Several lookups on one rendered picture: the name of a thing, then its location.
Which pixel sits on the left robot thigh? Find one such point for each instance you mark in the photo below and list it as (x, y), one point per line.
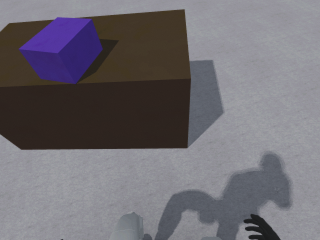
(129, 227)

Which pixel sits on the carton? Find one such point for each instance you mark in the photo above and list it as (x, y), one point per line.
(63, 50)

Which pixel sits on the right robot hand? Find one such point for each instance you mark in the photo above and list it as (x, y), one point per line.
(264, 228)

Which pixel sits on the pedestal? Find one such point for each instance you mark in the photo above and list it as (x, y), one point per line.
(134, 95)

